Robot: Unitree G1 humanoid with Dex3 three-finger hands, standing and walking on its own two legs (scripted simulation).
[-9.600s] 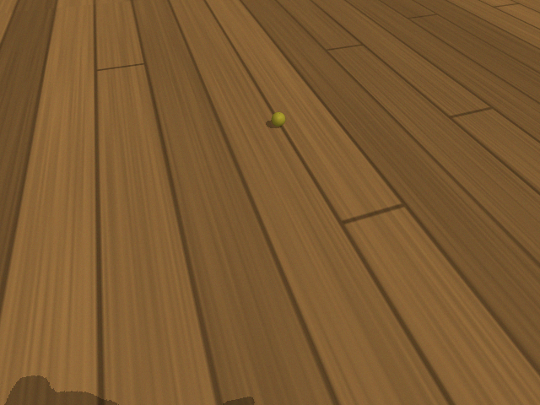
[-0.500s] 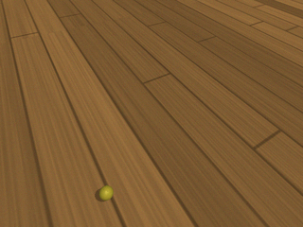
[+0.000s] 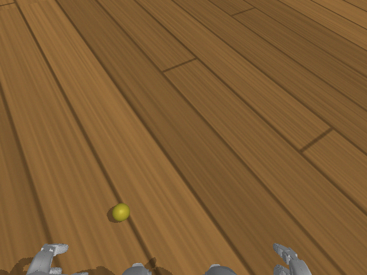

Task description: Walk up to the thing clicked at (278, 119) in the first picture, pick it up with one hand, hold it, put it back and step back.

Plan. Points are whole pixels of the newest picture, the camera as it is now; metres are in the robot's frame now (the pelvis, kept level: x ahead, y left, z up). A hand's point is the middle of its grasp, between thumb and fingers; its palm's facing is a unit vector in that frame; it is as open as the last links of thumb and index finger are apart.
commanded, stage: rise first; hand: left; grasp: from above
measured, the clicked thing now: (121, 212) +0.44 +0.26 -0.70
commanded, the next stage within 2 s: none
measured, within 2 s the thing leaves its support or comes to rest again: neither
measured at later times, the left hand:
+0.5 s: hand out of the picture +0.13 +0.27 -0.20, palm faces -0.15 -0.87 -0.47, open 14.1 cm
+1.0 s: hand (86, 247) +0.24 +0.30 -0.38, palm faces -0.42 -0.48 -0.77, open 14.0 cm
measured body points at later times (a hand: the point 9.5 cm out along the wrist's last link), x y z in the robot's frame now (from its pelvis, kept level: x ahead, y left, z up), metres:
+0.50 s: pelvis -0.01 +0.00 -0.07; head +0.09 +0.02 +0.37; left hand +0.13 +0.31 -0.17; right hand +0.17 -0.25 -0.15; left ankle +0.02 +0.14 -0.71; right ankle -0.01 -0.14 -0.71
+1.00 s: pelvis -0.06 +0.00 -0.24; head +0.13 +0.02 +0.17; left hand +0.26 +0.32 -0.33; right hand +0.12 -0.27 -0.36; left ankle +0.02 +0.13 -0.71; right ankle -0.01 -0.14 -0.71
